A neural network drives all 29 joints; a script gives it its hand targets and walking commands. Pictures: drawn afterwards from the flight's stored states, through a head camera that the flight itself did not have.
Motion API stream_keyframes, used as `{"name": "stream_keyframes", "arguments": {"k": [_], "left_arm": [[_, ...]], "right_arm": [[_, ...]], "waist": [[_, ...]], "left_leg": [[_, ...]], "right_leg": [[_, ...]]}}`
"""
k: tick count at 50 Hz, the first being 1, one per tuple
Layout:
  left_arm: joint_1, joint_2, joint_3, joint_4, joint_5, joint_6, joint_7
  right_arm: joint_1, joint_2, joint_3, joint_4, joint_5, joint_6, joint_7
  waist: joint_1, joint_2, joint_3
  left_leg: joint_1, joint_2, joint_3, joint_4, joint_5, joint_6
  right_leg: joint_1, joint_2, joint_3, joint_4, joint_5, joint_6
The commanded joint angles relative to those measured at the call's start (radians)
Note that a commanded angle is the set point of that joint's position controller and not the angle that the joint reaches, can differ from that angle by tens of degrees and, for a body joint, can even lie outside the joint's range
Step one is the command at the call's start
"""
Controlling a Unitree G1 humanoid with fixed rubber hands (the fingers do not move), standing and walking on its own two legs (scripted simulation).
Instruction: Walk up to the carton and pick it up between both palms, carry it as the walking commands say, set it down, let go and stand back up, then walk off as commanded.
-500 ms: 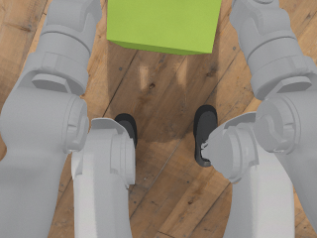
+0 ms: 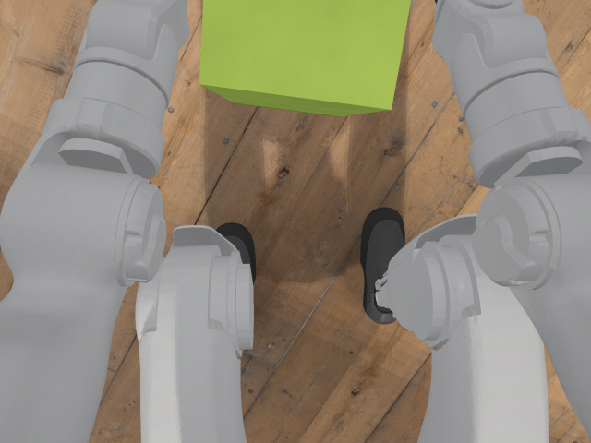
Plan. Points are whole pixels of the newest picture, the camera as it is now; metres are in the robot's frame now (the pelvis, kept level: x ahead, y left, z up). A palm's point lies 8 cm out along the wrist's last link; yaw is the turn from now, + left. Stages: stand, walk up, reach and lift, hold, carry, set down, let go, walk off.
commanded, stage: reach and lift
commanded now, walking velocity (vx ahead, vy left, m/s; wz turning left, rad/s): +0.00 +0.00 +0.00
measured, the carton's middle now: out of the picture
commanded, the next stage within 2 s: none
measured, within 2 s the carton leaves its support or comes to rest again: leaves its support in 0.18 s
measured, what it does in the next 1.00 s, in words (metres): stands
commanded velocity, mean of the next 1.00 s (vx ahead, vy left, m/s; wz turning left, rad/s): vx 0.00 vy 0.00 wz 0.00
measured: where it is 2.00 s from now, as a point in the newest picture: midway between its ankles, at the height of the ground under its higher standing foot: (308, 291)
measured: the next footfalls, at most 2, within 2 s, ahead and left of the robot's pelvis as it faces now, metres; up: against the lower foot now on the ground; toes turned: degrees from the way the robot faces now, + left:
none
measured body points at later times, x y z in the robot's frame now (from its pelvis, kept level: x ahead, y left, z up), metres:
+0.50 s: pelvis -0.01 +0.00 +0.00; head +0.36 +0.04 +0.25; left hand +0.59 +0.15 -0.13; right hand +0.59 -0.11 -0.12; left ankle +0.12 +0.12 -0.34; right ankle +0.15 -0.14 -0.34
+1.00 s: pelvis -0.01 +0.00 +0.03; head +0.34 +0.05 +0.29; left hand +0.58 +0.14 -0.08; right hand +0.57 -0.11 -0.08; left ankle +0.12 +0.12 -0.34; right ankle +0.15 -0.14 -0.34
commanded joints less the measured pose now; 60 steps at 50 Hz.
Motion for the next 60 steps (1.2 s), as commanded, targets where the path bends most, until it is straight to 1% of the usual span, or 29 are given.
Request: {"name": "stream_keyframes", "arguments": {"k": [1, 5, 6, 7, 9, 12, 16, 19, 21, 25, 27, 29, 30, 31, 32, 35, 38, 42, 45, 46, 47, 48, 49, 53, 54, 55, 56, 58, 60], "left_arm": [[-0.567, -1.015, -0.136, -0.306, -0.008, -0.028, -0.269], [-0.641, -1.064, -0.198, -0.435, -0.055, -0.032, -0.256], [-0.600, -1.056, -0.192, -0.410, -0.047, -0.027, -0.247], [-0.661, -1.044, -0.230, -0.438, -0.073, -0.023, -0.242], [-0.724, -1.045, -0.225, -0.519, -0.099, -0.025, -0.237], [-0.603, -1.063, -0.150, -0.296, -0.014, 0.017, -0.258], [-0.679, -1.090, -0.144, -0.479, -0.024, 0.017, -0.256], [-0.777, -1.128, -0.297, -0.641, -0.139, 0.029, -0.242], [-0.794, -1.101, -0.272, -0.665, -0.105, 0.041, -0.223], [-0.581, -1.184, -0.106, -0.282, 0.027, 0.100, -0.263], [-0.606, -1.210, -0.159, -0.444, -0.030, 0.094, -0.264], [-0.544, -1.253, -0.174, -0.397, 0.006, 0.111, -0.262], [-0.596, -1.259, -0.156, -0.420, -0.007, 0.107, -0.261], [-0.548, -1.229, -0.089, -0.324, 0.048, 0.130, -0.261], [-0.510, -1.238, -0.043, -0.208, 0.094, 0.138, -0.259], [-0.622, -1.246, -0.137, -0.508, 0.029, 0.118, -0.248], [-0.779, -1.249, -0.266, -0.733, -0.075, 0.127, -0.225], [-0.553, -1.286, -0.136, -0.370, 0.058, 0.186, -0.242], [-0.532, -1.330, -0.158, -0.518, 0.037, 0.180, -0.245], [-0.540, -1.348, -0.156, -0.448, 0.051, 0.183, -0.252], [-0.571, -1.374, -0.213, -0.619, -0.013, 0.178, -0.242], [-0.672, -1.304, -0.208, -0.640, -0.019, 0.168, -0.237], [-0.581, -1.339, -0.234, -0.588, -0.010, 0.178, -0.229], [-0.445, -1.376, -0.149, -0.511, 0.077, 0.202, -0.230], [-0.553, -1.379, -0.229, -0.567, 0.045, 0.195, -0.227], [-0.564, -1.417, -0.224, -0.599, 0.002, 0.193, -0.223], [-0.554, -1.364, -0.170, -0.541, 0.048, 0.196, -0.229], [-0.527, -1.410, -0.178, -0.537, 0.041, 0.203, -0.231], [-0.515, -1.432, -0.121, -0.436, 0.044, 0.217, -0.241]], "right_arm": [[-0.487, 1.038, 0.179, -0.242, 0.069, -0.001, 0.253], [-0.532, 1.133, 0.242, -0.325, 0.135, 0.013, 0.237], [-0.534, 1.122, 0.244, -0.302, 0.139, 0.018, 0.230], [-0.548, 1.104, 0.267, -0.374, 0.144, 0.008, 0.221], [-0.647, 1.113, 0.324, -0.433, 0.176, 0.020, 0.199], [-0.482, 1.158, 0.202, -0.166, 0.069, 0.064, 0.216], [-0.512, 1.223, 0.233, -0.295, 0.092, 0.095, 0.242], [-0.581, 1.221, 0.291, -0.495, 0.143, 0.091, 0.213], [-0.646, 1.246, 0.327, -0.530, 0.180, 0.104, 0.212], [-0.471, 1.263, 0.169, -0.240, -0.001, 0.145, 0.236], [-0.535, 1.237, 0.216, -0.438, 0.045, 0.135, 0.248], [-0.641, 1.229, 0.243, -0.524, 0.075, 0.123, 0.250], [-0.660, 1.231, 0.253, -0.509, 0.067, 0.131, 0.249], [-0.692, 1.206, 0.242, -0.489, 0.059, 0.142, 0.249], [-0.609, 1.191, 0.168, -0.309, -0.006, 0.152, 0.263], [-0.699, 1.231, 0.283, -0.547, 0.092, 0.151, 0.265], [-0.699, 1.212, 0.303, -0.616, 0.122, 0.166, 0.236], [-0.576, 1.216, 0.215, -0.421, 0.006, 0.196, 0.250], [-0.676, 1.296, 0.308, -0.608, 0.077, 0.195, 0.254], [-0.664, 1.277, 0.287, -0.530, 0.088, 0.192, 0.244], [-0.640, 1.281, 0.304, -0.663, 0.071, 0.196, 0.240], [-0.623, 1.284, 0.306, -0.576, 0.066, 0.214, 0.236], [-0.626, 1.283, 0.356, -0.622, 0.095, 0.211, 0.239], [-0.629, 1.316, 0.315, -0.614, 0.091, 0.215, 0.246], [-0.551, 1.347, 0.328, -0.559, 0.083, 0.228, 0.249], [-0.621, 1.341, 0.354, -0.650, 0.086, 0.224, 0.241], [-0.571, 1.345, 0.300, -0.542, 0.076, 0.230, 0.244], [-0.668, 1.318, 0.343, -0.644, 0.090, 0.223, 0.245], [-0.697, 1.273, 0.303, -0.597, 0.037, 0.232, 0.229]], "waist": [[-0.022, 0.113, -1.363], [-0.023, 0.159, -1.676], [0.010, 0.159, -1.637], [-0.032, 0.135, -1.773], [-0.020, 0.075, -1.896], [-0.032, 0.114, -1.520], [0.013, 0.104, -1.762], [-0.066, 0.147, -2.113], [-0.002, 0.135, -2.180], [-0.047, 0.097, -1.647], [-0.044, 0.130, -1.857], [-0.027, 0.172, -1.937], [-0.034, 0.143, -1.900], [0.016, 0.133, -1.842], [-0.016, 0.126, -1.574], [0.002, 0.119, -1.993], [-0.079, 0.173, -2.292], [-0.068, 0.148, -1.873], [-0.019, 0.117, -2.176], [-0.028, 0.173, -2.063], [-0.068, 0.125, -2.294], [-0.074, 0.085, -2.273], [-0.028, 0.139, -2.298], [-0.011, 0.121, -2.160], [-0.033, 0.165, -2.202], [-0.072, 0.104, -2.261], [-0.021, 0.132, -2.160], [-0.009, 0.150, -2.211], [-0.085, 0.080, -2.127]], "left_leg": [[0.529, -0.055, 0.126, -0.182, 0.251, 0.012], [0.685, -0.066, 0.151, -0.156, 0.347, 0.012], [0.663, -0.063, 0.143, -0.162, 0.355, 0.010], [0.717, -0.057, 0.166, -0.159, 0.364, 0.000], [0.773, -0.067, 0.150, -0.151, 0.388, 0.008], [0.571, -0.056, 0.172, -0.190, 0.172, 0.007], [0.701, -0.070, 0.189, -0.195, 0.276, 0.010], [0.884, -0.074, 0.187, -0.172, 0.393, -0.005], [0.950, -0.077, 0.179, -0.197, 0.414, 0.006], [0.676, -0.071, 0.179, -0.263, 0.114, 0.011], [0.780, -0.073, 0.179, -0.249, 0.231, 0.004], [0.848, -0.077, 0.167, -0.258, 0.285, 0.005], [0.834, -0.081, 0.146, -0.269, 0.194, 0.012], [0.783, -0.077, 0.163, -0.277, 0.163, 0.013], [0.638, -0.072, 0.154, -0.315, -0.008, 0.015], [0.868, -0.088, 0.166, -0.262, 0.264, 0.006], [1.088, -0.090, 0.138, -0.263, 0.358, -0.009], [0.883, -0.079, 0.137, -0.324, 0.096, 0.005], [0.988, -0.095, 0.150, -0.312, 0.309, 0.012], [0.919, -0.090, 0.167, -0.308, 0.238, 0.003], [1.081, -0.112, 0.143, -0.318, 0.356, 0.005], [1.004, -0.094, 0.161, -0.295, 0.322, 0.002], [1.031, -0.102, 0.157, -0.311, 0.348, -0.003], [1.032, -0.098, 0.138, -0.348, 0.300, 0.018], [1.018, -0.101, 0.153, -0.344, 0.295, -0.004], [1.033, -0.103, 0.138, -0.353, 0.277, 0.010], [0.960, -0.099, 0.156, -0.367, 0.224, 0.007], [1.014, -0.110, 0.151, -0.369, 0.256, 0.013], [0.930, -0.105, 0.134, -0.385, 0.157, 0.008]], "right_leg": [[0.515, 0.172, -0.096, -0.049, 0.247, -0.038], [0.655, 0.174, -0.085, -0.055, 0.339, -0.034], [0.636, 0.174, -0.079, -0.049, 0.322, -0.038], [0.751, 0.178, -0.107, -0.056, 0.384, -0.033], [0.824, 0.172, -0.101, -0.044, 0.388, -0.022], [0.625, 0.165, -0.100, -0.092, 0.176, -0.033], [0.735, 0.190, -0.096, -0.088, 0.259, -0.032], [0.898, 0.184, -0.093, -0.090, 0.400, -0.039], [0.896, 0.197, -0.109, -0.072, 0.402, -0.032], [0.654, 0.189, -0.121, -0.157, 0.103, -0.045], [0.735, 0.188, -0.112, -0.141, 0.223, -0.047], [0.723, 0.194, -0.122, -0.134, 0.258, -0.047], [0.689, 0.190, -0.127, -0.132, 0.170, -0.044], [0.702, 0.200, -0.118, -0.168, 0.123, -0.044], [0.567, 0.176, -0.135, -0.160, -0.015, -0.044], [0.739, 0.194, -0.119, -0.176, 0.221, -0.032], [0.847, 0.196, -0.137, -0.157, 0.307, -0.034], [0.677, 0.186, -0.133, -0.211, 0.065, -0.041], [0.849, 0.199, -0.126, -0.206, 0.257, -0.026], [0.786, 0.195, -0.125, -0.213, 0.201, -0.022], [0.865, 0.202, -0.149, -0.218, 0.291, -0.026], [0.901, 0.199, -0.123, -0.235, 0.284, -0.026], [0.882, 0.202, -0.128, -0.207, 0.299, -0.020], [0.803, 0.210, -0.126, -0.238, 0.250, -0.017], [0.813, 0.216, -0.120, -0.249, 0.258, -0.033], [0.899, 0.206, -0.136, -0.246, 0.262, -0.022], [0.852, 0.208, -0.118, -0.265, 0.208, -0.023], [0.860, 0.200, -0.102, -0.284, 0.224, -0.028], [0.871, 0.185, -0.128, -0.302, 0.124, -0.017]]}}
